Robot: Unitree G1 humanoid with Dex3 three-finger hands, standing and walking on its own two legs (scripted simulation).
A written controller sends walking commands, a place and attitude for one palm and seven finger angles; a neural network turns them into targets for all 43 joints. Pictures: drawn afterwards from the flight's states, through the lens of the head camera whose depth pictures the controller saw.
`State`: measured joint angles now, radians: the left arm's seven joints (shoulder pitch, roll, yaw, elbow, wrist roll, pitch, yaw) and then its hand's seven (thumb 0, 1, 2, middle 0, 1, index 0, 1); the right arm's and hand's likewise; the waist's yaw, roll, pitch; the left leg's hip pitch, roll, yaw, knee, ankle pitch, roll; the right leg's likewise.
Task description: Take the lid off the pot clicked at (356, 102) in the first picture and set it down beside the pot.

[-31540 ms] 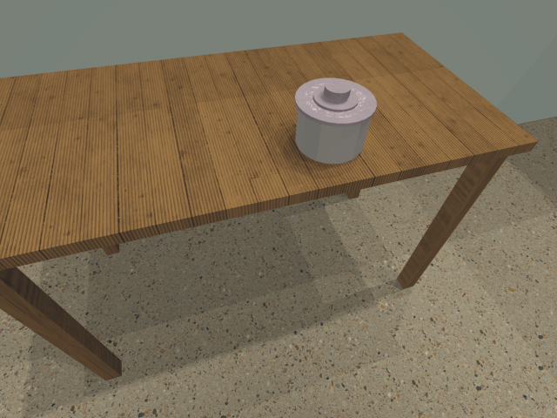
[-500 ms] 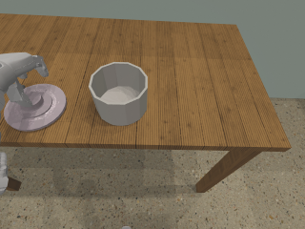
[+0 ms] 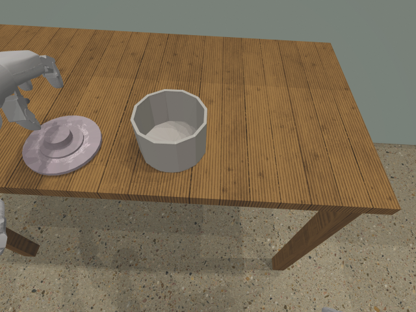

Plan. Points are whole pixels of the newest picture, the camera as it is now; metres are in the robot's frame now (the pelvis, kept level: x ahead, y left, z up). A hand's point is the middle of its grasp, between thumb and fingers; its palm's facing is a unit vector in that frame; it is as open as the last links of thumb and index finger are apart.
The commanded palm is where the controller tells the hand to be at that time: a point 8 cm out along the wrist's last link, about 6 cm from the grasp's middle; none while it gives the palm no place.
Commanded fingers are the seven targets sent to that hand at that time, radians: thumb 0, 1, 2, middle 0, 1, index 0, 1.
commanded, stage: raise the empty hand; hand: left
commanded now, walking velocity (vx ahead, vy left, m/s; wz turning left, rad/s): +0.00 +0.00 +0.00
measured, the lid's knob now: (58, 136) +0.46 +0.33 +0.03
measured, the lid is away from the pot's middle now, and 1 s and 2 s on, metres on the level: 0.25 0.25 0.25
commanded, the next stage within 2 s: draw the hand back to the body in 0.28 s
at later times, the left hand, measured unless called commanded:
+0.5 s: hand (21, 88) +0.44 +0.32 +0.18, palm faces -0.34 -0.07 -0.94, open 11.0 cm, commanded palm +0.43 +0.32 +0.25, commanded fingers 0.00 -0.01 0.63 -0.34 -0.87 -0.34 -0.87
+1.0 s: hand (44, 100) +0.40 +0.26 +0.19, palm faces +0.16 -0.75 -0.64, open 11.0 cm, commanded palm +0.36 +0.30 +0.24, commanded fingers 0.00 0.04 0.65 -0.34 -0.84 -0.34 -0.84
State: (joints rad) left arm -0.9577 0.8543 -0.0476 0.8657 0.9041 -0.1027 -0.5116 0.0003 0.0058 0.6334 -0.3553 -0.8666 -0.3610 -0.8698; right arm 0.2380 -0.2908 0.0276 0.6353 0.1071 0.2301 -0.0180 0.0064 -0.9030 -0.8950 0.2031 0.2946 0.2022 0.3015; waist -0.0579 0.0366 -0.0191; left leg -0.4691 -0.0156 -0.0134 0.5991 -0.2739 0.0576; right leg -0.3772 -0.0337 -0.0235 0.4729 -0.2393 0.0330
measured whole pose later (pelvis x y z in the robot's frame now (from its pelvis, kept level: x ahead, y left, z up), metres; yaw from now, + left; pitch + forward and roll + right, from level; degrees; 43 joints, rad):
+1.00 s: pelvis +0.00 -0.01 +0.01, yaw +0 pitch +3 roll -1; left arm -0.58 0.65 0.18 0.45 0.16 -0.07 -0.18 0.00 0.00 0.63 -0.36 -0.87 -0.37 -0.87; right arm 0.18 -0.25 0.07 0.59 0.09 0.10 -0.05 0.01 -0.90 -0.90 0.20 0.29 0.20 0.30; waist 0.03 0.02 0.04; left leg -0.29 -0.01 0.00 0.47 -0.23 0.04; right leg -0.23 -0.03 -0.01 0.40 -0.22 0.01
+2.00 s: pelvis +0.02 -0.04 +0.01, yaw -3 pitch -4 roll -1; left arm 0.10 0.39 0.38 -0.25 -0.11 -0.04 0.08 0.01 0.86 0.89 -0.21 -0.32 -0.22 -0.32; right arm 0.14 -0.23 0.05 0.66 0.02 -0.06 -0.07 0.01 -0.90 -0.90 0.20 0.29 0.20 0.30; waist 0.07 0.05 0.03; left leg -0.09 0.02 0.03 0.41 -0.25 0.00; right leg -0.06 0.00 0.02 0.35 -0.23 0.01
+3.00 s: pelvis +0.00 -0.02 +0.01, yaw -3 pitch -1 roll -1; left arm 0.51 0.40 0.38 -0.62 -0.06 -0.15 0.07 0.01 0.89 0.90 -0.20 -0.30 -0.21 -0.30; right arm 0.15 -0.22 0.02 0.55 0.01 -0.01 -0.05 0.01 -0.90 -0.90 0.21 0.30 0.20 0.30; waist 0.02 0.01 0.02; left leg -0.22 0.01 0.05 0.47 -0.24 0.03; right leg -0.18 -0.01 0.04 0.39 -0.20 0.04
